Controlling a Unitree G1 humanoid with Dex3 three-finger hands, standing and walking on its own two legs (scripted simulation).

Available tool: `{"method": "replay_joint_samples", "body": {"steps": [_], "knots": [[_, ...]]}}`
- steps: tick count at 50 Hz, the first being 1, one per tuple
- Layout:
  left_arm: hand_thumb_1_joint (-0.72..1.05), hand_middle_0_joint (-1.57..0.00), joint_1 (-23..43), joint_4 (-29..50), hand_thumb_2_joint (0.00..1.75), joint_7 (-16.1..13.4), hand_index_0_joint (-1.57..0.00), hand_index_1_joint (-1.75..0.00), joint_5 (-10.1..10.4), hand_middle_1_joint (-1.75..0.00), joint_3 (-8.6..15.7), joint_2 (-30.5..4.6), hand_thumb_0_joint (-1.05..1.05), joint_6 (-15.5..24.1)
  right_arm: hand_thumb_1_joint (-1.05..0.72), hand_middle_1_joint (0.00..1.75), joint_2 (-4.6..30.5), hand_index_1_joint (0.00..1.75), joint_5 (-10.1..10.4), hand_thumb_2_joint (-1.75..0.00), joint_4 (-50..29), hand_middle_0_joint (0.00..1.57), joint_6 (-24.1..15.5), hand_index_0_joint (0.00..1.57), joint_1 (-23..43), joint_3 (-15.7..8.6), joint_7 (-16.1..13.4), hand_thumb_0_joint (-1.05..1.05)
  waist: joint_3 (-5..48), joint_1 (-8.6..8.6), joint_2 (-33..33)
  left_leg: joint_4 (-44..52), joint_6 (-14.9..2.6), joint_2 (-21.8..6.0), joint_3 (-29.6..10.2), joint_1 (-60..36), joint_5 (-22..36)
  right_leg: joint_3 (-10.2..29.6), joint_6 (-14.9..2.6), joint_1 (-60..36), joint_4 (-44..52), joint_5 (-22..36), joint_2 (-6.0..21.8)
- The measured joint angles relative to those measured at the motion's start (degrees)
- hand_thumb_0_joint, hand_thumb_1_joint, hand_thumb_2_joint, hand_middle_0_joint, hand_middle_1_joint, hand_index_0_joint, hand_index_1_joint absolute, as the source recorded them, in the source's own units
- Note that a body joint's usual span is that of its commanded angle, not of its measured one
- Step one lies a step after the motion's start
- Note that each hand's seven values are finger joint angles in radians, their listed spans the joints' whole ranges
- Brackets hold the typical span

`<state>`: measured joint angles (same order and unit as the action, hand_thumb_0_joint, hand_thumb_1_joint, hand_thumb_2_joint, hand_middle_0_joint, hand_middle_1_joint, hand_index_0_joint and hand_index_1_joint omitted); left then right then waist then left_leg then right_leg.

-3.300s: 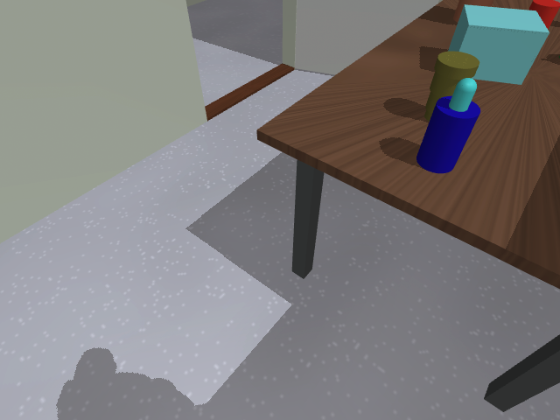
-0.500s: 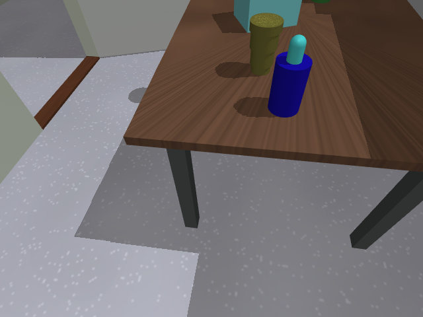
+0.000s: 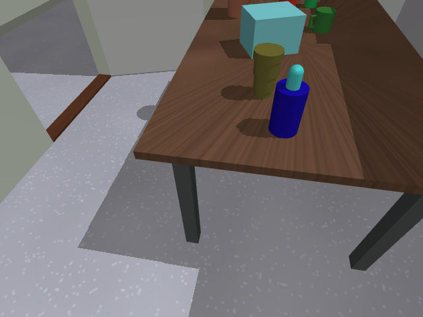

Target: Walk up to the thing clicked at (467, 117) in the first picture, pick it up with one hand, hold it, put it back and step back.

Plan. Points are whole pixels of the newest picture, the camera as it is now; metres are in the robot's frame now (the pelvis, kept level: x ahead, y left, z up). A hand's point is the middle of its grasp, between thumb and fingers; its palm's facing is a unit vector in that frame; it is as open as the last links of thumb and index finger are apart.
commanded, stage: walk up
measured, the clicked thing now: (289, 100) +0.66 -0.20 +0.05
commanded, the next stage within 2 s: stand in 0.68 s
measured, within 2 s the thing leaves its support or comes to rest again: neither
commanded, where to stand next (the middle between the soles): +0.08 +0.01 m, yaw +1 degrees
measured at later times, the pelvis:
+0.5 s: pelvis +0.01 +0.01 +0.01, yaw +1 degrees
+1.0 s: pelvis +0.01 +0.02 +0.01, yaw +1 degrees
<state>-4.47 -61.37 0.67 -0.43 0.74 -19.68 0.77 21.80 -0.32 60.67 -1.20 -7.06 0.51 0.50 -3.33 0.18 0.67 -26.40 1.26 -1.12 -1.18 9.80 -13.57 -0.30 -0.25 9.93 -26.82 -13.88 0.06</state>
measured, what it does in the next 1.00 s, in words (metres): stands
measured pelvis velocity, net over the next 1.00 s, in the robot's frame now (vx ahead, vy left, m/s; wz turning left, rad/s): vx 0.01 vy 0.02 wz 0.01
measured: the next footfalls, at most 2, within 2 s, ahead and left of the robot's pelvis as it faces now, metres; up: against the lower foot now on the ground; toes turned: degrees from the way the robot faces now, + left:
none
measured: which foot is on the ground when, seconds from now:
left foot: down 0.00-1.00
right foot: down 0.00-1.00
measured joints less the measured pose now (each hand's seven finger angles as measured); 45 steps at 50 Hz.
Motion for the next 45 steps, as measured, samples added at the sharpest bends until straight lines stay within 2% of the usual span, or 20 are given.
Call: {"method": "replay_joint_samples", "body": {"steps": [14,45], "knots": [[0.91,-0.2,0.85,-3.53,0.9,0.09,-0.21,-0.3,0.0,-0.3,0.56,-0.18,0.01,-0.3,-0.9,0.3,-1.55,0.3,-0.28,-0.9,3.37,0.2,0.06,0.2,0.21,0.23,-0.08,0.01,-0.18,0.01,-0.67,4.15,-0.5,0.44,-0.36,-1.62,1.99,-0.41,0.71,-2.53,5.65,2.6,0.46],[0.91,-0.2,0.15,-4.45,0.9,-0.55,-0.21,-0.3,-0.02,-0.3,-0.25,0.1,0.01,0.01,-0.9,0.3,-1.74,0.3,-0.3,-0.9,3.8,0.2,0.31,0.2,2.46,-0.39,-0.31,0.01,0.0,-0.03,-0.62,7.9,-1.27,1.62,0.0,-3.73,3.39,-0.1,1.63,-4.14,8.28,3.38,1.7]]}}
